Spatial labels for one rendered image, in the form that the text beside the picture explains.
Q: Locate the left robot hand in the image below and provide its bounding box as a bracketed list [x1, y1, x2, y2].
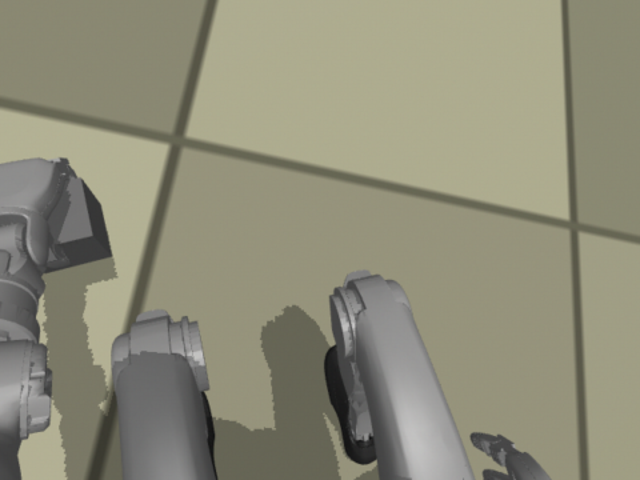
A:
[0, 158, 78, 268]

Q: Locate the left robot foot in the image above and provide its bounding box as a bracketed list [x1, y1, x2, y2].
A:
[201, 391, 218, 480]

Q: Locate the left robot arm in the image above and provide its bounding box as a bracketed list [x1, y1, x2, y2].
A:
[0, 207, 52, 480]

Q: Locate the right robot foot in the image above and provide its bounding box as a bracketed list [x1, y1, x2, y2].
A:
[324, 345, 377, 465]

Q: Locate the right robot hand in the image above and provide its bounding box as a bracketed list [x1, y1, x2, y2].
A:
[470, 432, 551, 480]

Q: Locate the small box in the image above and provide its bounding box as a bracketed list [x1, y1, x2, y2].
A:
[44, 177, 112, 274]

